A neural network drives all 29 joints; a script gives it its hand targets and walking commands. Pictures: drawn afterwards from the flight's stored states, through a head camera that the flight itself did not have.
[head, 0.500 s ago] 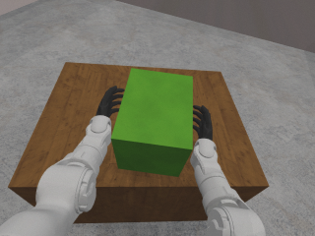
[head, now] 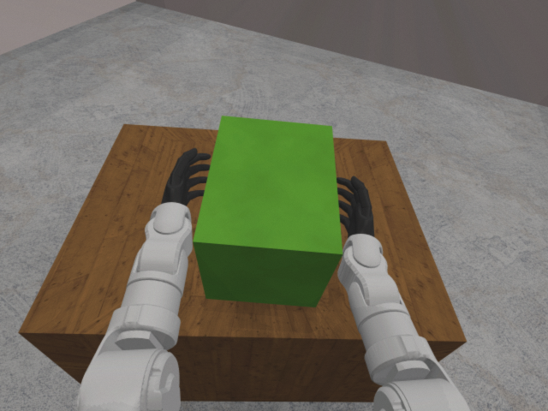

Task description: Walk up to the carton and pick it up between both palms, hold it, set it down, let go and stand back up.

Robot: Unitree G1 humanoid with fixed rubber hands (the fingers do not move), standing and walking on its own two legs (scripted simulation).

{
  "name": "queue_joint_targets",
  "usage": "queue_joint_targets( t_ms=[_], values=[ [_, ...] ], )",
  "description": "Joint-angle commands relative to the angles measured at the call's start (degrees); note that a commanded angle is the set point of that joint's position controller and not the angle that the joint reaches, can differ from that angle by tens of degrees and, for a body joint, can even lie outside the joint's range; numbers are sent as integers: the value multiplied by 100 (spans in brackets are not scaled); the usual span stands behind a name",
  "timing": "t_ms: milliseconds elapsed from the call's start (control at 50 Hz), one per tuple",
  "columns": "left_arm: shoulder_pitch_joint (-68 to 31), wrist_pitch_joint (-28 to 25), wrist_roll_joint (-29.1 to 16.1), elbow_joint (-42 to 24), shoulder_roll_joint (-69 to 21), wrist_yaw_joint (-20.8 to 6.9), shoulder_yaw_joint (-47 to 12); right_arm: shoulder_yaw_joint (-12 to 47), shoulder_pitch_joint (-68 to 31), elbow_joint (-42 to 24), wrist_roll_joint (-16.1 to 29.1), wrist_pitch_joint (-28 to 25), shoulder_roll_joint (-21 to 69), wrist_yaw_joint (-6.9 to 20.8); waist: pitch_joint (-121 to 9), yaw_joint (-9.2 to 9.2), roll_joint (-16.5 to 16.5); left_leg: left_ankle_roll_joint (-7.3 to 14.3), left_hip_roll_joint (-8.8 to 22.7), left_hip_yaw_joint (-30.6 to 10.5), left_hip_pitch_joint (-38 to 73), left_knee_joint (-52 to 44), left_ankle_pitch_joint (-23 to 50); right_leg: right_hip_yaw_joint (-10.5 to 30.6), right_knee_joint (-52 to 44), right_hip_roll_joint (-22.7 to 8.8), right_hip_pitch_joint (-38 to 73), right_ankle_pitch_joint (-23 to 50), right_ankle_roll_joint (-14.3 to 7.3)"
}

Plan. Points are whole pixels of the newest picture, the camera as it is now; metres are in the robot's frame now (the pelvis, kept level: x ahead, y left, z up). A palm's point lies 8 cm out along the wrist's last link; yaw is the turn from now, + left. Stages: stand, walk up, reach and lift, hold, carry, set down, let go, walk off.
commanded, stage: reach and lift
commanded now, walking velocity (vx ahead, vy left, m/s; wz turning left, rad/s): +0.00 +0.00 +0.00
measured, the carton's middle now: (269, 212) +0.41 -0.01 +0.06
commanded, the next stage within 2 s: hold in 1.52 s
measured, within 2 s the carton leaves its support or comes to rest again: neither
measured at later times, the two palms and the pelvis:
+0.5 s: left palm (162, 189) +0.36 +0.14 +0.15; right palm (358, 217) +0.34 -0.13 +0.12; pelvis -0.01 +0.00 +0.00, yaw +1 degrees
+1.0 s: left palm (158, 188) +0.35 +0.14 +0.16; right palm (361, 213) +0.34 -0.13 +0.13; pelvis -0.01 -0.01 +0.00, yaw +2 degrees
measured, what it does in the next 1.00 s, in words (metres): stands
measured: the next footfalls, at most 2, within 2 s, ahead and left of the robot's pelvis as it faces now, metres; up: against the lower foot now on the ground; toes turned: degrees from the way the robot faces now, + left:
none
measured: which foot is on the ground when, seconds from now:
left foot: down 0.00-1.00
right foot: down 0.00-1.00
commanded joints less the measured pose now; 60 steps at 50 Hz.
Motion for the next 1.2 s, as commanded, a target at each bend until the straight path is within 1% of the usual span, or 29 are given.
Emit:
queue_joint_targets(
  t_ms=[0, 80, 140, 240, 380, 440, 540, 560, 600, 660, 720, 800, 860, 940, 980, 1000, 1100, 1140, 1180],
  values=[
    [-2460, 329, 82, -752, -3950, -1136, -2446, 2738, -4266, -1618, 102, -205, 3595, 589, -2117, 38, 134, -18, -542, 78, 1438, -77, 1157, -25, -8, 362, 609, 1843, 126],
    [-2317, 680, 198, -1069, -3831, -1252, -2379, 2658, -4256, -1708, 142, -208, 3372, 610, -1866, -38, 134, -36, -546, 136, 1528, -141, 1112, -123, -38, 374, 680, 1758, 162],
    [-2304, 890, 211, -1309, -3807, -1280, -2460, 2641, -4361, -1868, 187, -228, 3254, 628, -1813, -101, 163, -57, -532, 142, 1606, -134, 1121, -208, -58, 391, 637, 1623, 149],
    [-2373, 1187, 149, -1648, -3836, -1217, -2697, 2633, -4629, -2165, 280, -181, 3114, 663, -1852, -161, 269, -88, -491, 107, 1754, -103, 1029, -329, -86, 417, 414, 1238, 87],
    [-2340, 1600, 150, -2006, -3803, -1091, -2780, 2575, -4839, -2314, 412, 24, 2907, 723, -1835, -131, 362, -85, -438, 72, 1972, -105, 907, -415, -114, 447, 174, 747, 35],
    [-2282, 1795, 198, -2162, -3744, -1084, -2714, 2569, -4876, -2339, 490, 118, 2817, 731, -1792, -124, 343, -74, -441, 86, 2032, -107, 969, -423, -109, 457, 233, 731, 42],
    [-2177, 2077, 260, -2466, -3641, -1106, -2630, 2637, -4899, -2430, 640, 252, 2710, 708, -1731, -138, 296, -73, -466, 118, 2107, -82, 1203, -427, -80, 474, 439, 929, 62],
    [-1889, 2150, 221, -2377, -3633, -1165, -2498, 2599, -4660, -2452, 690, 295, 2835, 677, -1392, -207, 150, 21, -482, 87, 1961, -119, 1034, -372, -118, 362, 580, 1061, 107],
    [-1904, 2200, 259, -2443, -3519, -1252, -2399, 2564, -4612, -2450, 676, 348, 2818, 634, -1364, -244, 116, 53, -513, 100, 1800, -193, 875, -349, -66, 309, 731, 1294, 165],
    [-1937, 2245, 265, -2571, -3446, -1301, -2379, 2580, -4612, -2533, 684, 391, 2795, 612, -1363, -268, 147, 44, -531, 117, 1763, -216, 858, -348, -54, 295, 828, 1412, 175],
    [-2022, 2259, 190, -2763, -3454, -1285, -2514, 2706, -4739, -2753, 738, 383, 2818, 602, -1528, -273, 165, 24, -532, 90, 1844, -161, 1031, -385, -17, 321, 846, 1597, 179],
    [-2099, 2239, 34, -2980, -3517, -1194, -2791, 2886, -4880, -3059, 833, 375, 2845, 580, -1828, -299, 186, -7, -516, 28, 1982, -58, 1258, -416, 17, 372, 785, 1708, 162],
    [-2192, 2268, 18, -2951, -3485, -1140, -2812, 2863, -4953, -3022, 826, 425, 2813, 596, -1814, -273, 191, 11, -495, 15, 1955, -109, 1048, -422, -14, 370, 636, 1400, 134],
    [-2360, 2346, 50, -2781, -3460, -1105, -2729, 2635, -5041, -2779, 732, 500, 2759, 651, -1659, -276, 205, 62, -464, 37, 1862, -254, 541, -416, -111, 342, 384, 749, 86],
    [-2363, 2392, 110, -2730, -3454, -1104, -2647, 2519, -4998, -2615, 693, 536, 2739, 674, -1585, -292, 223, 71, -449, 47, 1875, -283, 493, -421, -130, 346, 360, 636, 63],
    [-2392, 2411, 129, -2739, -3467, -1109, -2624, 2490, -5023, -2588, 693, 539, 2728, 686, -1650, -290, 250, 64, -445, 51, 1908, -280, 527, -427, -127, 351, 384, 629, 54],
    [-2310, 2491, 189, -2799, -3473, -1147, -2584, 2543, -5051, -2588, 804, 569, 2698, 650, -1752, -315, 309, 6, -472, 51, 2080, -137, 1042, -441, -58, 392, 612, 1151, 73],
    [-2281, 2526, 216, -2790, -3460, -1173, -2547, 2546, -5058, -2599, 825, 593, 2689, 628, -1679, -335, 300, 2, -486, 55, 2088, -116, 1117, -442, -57, 391, 651, 1250, 85],
    [-2296, 2558, 253, -2763, -3418, -1194, -2471, 2510, -5040, -2511, 826, 632, 2657, 630, -1560, -334, 275, 11, -489, 67, 2032, -158, 1039, -441, -71, 385, 661, 1176, 84]
  ],
)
